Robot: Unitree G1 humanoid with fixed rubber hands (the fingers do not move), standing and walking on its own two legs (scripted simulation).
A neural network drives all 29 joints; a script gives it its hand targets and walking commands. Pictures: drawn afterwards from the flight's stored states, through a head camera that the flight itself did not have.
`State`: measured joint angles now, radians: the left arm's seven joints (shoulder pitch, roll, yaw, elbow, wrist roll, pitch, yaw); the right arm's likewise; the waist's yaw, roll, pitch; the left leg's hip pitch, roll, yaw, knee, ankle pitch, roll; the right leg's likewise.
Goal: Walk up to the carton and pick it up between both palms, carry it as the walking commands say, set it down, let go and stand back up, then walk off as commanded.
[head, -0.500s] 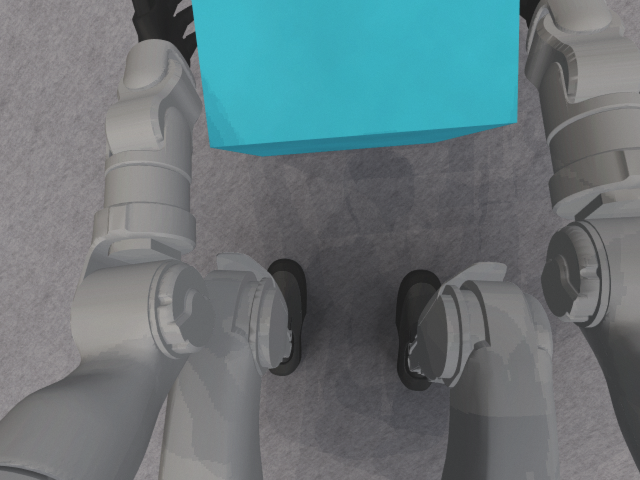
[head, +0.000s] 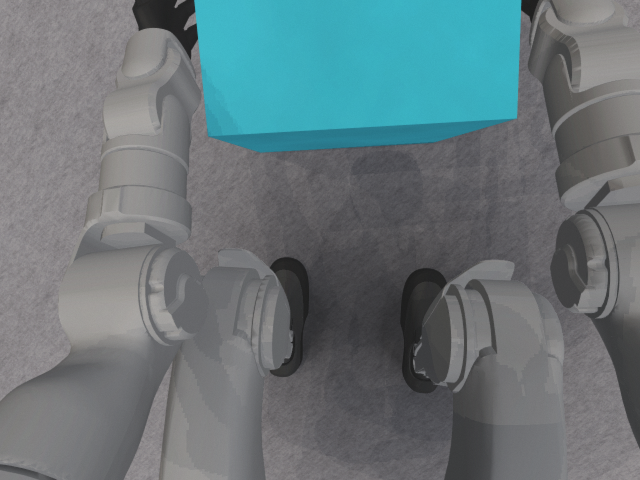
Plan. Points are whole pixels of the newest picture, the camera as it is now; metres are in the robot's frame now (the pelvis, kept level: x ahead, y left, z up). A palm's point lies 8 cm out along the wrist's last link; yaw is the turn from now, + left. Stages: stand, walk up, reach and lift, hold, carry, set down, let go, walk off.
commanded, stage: set down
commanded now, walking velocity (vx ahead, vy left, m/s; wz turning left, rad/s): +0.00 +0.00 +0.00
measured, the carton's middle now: (346, 6) +0.59 +0.01 -0.23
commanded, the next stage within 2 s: none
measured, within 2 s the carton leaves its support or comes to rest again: rests again in 0.34 s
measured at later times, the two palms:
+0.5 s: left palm (162, 36) +0.54 +0.19 -0.14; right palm out of the picture +0.56 -0.17 -0.16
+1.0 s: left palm (161, 41) +0.54 +0.20 -0.15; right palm out of the picture +0.56 -0.17 -0.16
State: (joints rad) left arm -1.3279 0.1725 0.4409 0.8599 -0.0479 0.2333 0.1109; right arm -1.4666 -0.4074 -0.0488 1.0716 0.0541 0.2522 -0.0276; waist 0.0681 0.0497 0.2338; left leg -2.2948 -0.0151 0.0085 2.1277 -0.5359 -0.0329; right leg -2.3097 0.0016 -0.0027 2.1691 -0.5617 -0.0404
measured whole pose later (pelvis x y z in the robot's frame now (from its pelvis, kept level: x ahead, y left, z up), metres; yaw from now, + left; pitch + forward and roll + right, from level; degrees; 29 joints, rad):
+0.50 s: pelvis +0.00 +0.00 -0.01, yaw +1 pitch +39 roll +3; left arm -1.37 0.23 0.44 0.92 -0.05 0.22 0.07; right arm -1.50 -0.40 -0.12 1.08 0.02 0.24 0.06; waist 0.05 0.04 0.28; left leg -2.31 -0.03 0.01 2.15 -0.52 -0.03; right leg -2.32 -0.01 0.00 2.20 -0.56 -0.04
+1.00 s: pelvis -0.01 +0.01 -0.01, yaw +1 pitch +36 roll +2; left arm -1.40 0.26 0.42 0.95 -0.09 0.20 0.05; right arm -1.52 -0.40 -0.20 1.05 -0.04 0.23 0.12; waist 0.03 0.06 0.36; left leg -2.28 -0.05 0.02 2.17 -0.52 -0.03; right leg -2.27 -0.03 0.01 2.22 -0.58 -0.03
